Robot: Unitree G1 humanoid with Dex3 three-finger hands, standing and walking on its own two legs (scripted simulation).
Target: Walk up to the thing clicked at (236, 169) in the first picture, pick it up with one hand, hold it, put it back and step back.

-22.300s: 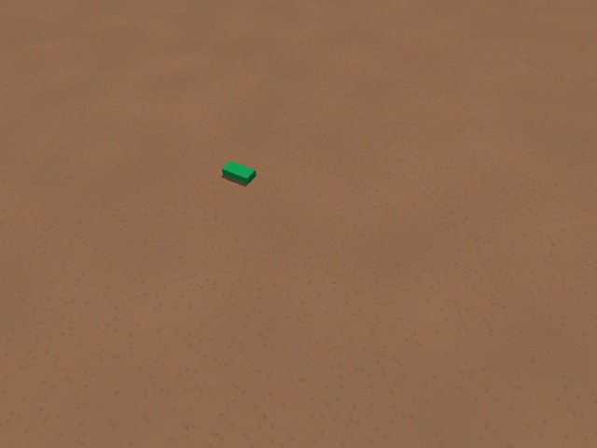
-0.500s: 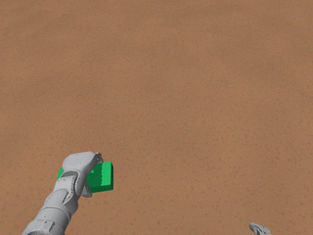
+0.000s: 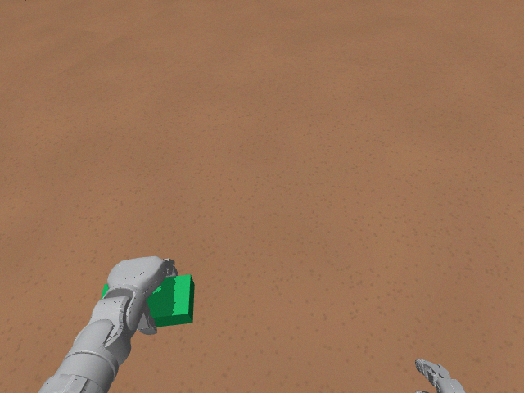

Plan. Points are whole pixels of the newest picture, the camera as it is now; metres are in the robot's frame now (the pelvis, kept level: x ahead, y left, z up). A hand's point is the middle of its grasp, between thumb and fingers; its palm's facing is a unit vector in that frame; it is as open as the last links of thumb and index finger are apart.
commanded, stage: hold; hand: left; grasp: from above
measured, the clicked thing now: (148, 303) +0.30 +0.23 -0.07
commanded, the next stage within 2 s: crouch in 0.88 s
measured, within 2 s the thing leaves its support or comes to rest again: neither
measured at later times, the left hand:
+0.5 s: hand (144, 301) +0.29 +0.22 -0.03, palm faces -0.43 -0.06 -0.90, open 10.3 cm
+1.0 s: hand (144, 295) +0.30 +0.22 -0.03, palm faces -0.43 -0.06 -0.90, open 10.3 cm
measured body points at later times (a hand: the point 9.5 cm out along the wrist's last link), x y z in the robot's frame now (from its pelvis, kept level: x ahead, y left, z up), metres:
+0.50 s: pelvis -0.01 +0.00 +0.00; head +0.00 -0.03 +0.45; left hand +0.31 +0.22 +0.03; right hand +0.14 -0.25 -0.11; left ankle +0.01 +0.13 -0.73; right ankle +0.03 -0.14 -0.73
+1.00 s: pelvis +0.00 +0.00 +0.01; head +0.01 -0.02 +0.46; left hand +0.32 +0.22 +0.02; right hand +0.15 -0.25 -0.11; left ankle +0.01 +0.13 -0.73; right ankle +0.03 -0.14 -0.73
